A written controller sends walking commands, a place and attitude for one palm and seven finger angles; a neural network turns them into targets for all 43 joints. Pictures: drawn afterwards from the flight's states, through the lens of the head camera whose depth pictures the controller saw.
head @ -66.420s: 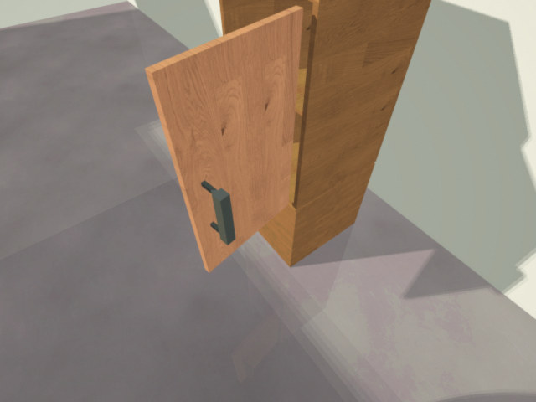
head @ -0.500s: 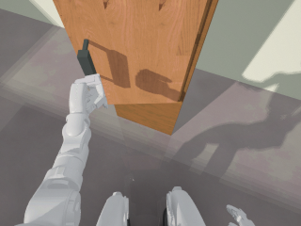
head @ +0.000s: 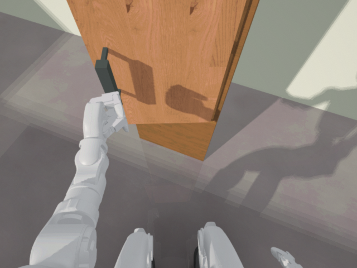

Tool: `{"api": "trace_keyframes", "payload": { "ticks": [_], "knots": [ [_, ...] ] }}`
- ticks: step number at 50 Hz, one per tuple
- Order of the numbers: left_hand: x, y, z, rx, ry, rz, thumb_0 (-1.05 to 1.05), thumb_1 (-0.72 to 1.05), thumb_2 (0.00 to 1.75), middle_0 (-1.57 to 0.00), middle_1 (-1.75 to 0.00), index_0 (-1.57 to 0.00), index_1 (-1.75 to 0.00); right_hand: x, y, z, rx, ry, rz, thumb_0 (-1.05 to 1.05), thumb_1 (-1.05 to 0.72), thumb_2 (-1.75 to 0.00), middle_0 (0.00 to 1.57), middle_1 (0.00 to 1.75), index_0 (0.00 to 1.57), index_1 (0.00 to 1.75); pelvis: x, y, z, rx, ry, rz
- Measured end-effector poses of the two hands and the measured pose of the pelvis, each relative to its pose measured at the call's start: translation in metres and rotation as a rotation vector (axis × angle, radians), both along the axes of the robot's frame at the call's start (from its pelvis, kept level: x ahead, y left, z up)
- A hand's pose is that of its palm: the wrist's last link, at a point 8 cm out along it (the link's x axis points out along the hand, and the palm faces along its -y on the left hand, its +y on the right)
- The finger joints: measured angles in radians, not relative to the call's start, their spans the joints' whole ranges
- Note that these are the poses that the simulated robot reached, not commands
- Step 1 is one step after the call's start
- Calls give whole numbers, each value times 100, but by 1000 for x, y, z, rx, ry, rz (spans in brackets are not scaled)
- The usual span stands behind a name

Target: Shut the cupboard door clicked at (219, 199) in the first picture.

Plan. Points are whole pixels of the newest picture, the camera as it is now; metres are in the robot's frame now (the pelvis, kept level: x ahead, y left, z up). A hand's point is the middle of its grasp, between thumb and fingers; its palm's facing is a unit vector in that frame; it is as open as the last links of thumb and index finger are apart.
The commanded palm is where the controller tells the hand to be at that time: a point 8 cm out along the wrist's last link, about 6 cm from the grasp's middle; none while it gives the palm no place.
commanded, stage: push the door shut along its arc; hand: left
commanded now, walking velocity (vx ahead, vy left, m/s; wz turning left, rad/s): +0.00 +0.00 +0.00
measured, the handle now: (111, 81) +0.56 +0.15 +0.03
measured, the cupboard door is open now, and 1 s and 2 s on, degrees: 24 12 5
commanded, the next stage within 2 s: pull the fist back off the door in 1.36 s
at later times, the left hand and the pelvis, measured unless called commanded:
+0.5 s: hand (126, 96) +0.50 +0.11 +0.04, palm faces -0.14 -0.99 -0.05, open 3.1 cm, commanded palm +0.49 +0.15 +0.04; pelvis -0.01 +0.01 -0.02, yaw +0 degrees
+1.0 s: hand (145, 77) +0.56 +0.07 +0.04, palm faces -0.29 -0.96 -0.04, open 3.1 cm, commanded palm +0.56 +0.11 +0.04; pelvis -0.01 +0.01 -0.04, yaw -2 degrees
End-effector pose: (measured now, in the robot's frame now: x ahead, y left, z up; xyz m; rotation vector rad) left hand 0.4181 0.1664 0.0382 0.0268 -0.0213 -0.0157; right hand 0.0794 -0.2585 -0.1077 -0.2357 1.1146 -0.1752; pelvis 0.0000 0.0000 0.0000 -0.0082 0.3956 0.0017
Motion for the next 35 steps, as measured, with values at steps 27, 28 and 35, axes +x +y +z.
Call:
{"api": "trace_keyframes", "payload": {
  "ticks": [27, 28, 35],
  "knots": [
    [71, 0, 4, 18, 33, -132, 2, 90, 90, -132, -150, -130, -150, -71, 2, -16, -20, 197, -87, 1, -90, -90, 20, 30, 20, 30, -7, 6, -18, -21, 63, 2],
    [74, 0, 4, 16, 35, -136, 2, 90, 90, -131, -150, -130, -150, -74, 2, -16, -22, 206, -90, 1, -90, -90, 20, 30, 20, 30, -8, 6, -18, -22, 65, 2],
    [91, -6, 2, 20, 48, -178, 2, 90, 90, -130, -150, -130, -150, -91, 2, -15, -43, 245, -99, 1, -90, -90, 20, 30, 20, 30, -11, 8, -23, -35, 89, 8]
  ]
}}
